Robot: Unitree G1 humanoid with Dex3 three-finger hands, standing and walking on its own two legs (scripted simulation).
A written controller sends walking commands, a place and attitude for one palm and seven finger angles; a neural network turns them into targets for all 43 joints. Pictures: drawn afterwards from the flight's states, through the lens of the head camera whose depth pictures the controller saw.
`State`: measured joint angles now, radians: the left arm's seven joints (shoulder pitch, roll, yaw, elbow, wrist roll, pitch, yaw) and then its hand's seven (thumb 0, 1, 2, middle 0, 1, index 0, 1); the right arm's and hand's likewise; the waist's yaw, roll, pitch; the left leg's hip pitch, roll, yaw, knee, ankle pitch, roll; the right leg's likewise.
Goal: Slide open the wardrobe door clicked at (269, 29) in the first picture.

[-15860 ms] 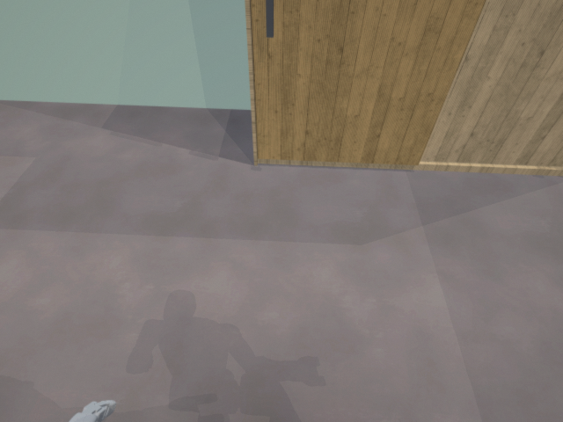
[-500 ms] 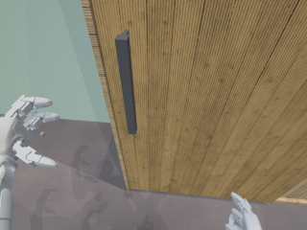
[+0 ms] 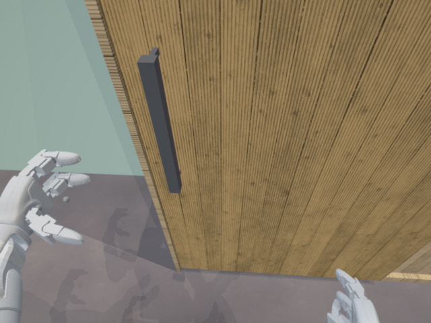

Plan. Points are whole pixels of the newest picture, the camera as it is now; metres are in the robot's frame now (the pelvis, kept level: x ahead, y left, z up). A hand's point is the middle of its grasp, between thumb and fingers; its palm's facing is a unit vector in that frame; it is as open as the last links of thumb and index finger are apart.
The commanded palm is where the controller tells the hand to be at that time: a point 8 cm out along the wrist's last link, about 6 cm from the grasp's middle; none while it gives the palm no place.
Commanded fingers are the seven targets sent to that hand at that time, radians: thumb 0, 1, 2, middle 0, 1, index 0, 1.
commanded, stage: move the hooked fingers beside the handle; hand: left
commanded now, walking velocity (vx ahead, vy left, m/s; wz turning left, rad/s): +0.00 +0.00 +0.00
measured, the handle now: (167, 131) +0.46 +0.15 +0.12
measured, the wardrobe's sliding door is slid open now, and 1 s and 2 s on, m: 0.00 0.00 0.00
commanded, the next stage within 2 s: none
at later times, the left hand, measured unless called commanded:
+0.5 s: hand (88, 181) +0.31 +0.25 +0.13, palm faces +0.04 -1.00 -0.04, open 14.0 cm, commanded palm +0.28 +0.30 +0.13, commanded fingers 0.00 -0.50 0.30 -0.30 -1.20 -0.30 -1.20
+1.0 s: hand (108, 169) +0.34 +0.23 +0.12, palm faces +0.02 -1.00 -0.03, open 14.0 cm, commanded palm +0.32 +0.28 +0.13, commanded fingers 0.00 -0.50 0.30 -0.30 -1.20 -0.30 -1.20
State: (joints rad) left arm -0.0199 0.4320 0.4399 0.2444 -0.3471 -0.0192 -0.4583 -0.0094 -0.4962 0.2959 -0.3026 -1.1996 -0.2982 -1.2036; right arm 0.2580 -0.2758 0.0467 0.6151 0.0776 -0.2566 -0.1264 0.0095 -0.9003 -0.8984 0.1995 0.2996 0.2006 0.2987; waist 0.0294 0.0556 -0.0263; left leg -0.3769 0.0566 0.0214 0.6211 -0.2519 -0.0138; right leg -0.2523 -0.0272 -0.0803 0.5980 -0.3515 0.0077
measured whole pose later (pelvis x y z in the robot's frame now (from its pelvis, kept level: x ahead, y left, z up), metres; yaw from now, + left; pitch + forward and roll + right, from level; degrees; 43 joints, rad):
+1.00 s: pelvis +0.00 +0.00 +0.00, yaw -1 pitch +2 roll -1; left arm -0.24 0.36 0.34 0.39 -0.27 -0.05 -0.33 -0.01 -0.50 0.30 -0.30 -1.20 -0.30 -1.20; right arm 0.26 -0.26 0.04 0.63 0.07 -0.17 -0.11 0.01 -0.90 -0.90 0.20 0.30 0.20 0.30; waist 0.00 0.04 -0.03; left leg -0.40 0.05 0.04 0.62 -0.25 -0.01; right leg -0.29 -0.03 -0.06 0.61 -0.35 0.01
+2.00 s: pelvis +0.01 +0.01 +0.00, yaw -2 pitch +4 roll -1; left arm -0.38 0.34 0.31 0.57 -0.22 -0.13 -0.24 -0.01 -0.50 0.30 -0.30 -1.20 -0.30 -1.20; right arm 0.30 -0.26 0.02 0.63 0.07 -0.06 -0.08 0.01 -0.90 -0.90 0.20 0.30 0.20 0.30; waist -0.03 0.03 -0.05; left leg -0.45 0.06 0.05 0.65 -0.28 -0.01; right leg -0.34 -0.03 -0.04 0.63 -0.37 0.01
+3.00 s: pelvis +0.01 +0.01 +0.00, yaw -1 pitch +5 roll -1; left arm -0.44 0.34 0.27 0.60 -0.23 -0.11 -0.23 -0.01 -0.50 0.30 -0.30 -1.20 -0.30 -1.20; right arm 0.28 -0.26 0.03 0.63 0.07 -0.05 -0.07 0.01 -0.90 -0.90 0.20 0.30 0.20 0.30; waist -0.03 0.03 -0.06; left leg -0.46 0.06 0.04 0.66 -0.28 -0.01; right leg -0.35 -0.03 -0.05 0.64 -0.37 0.01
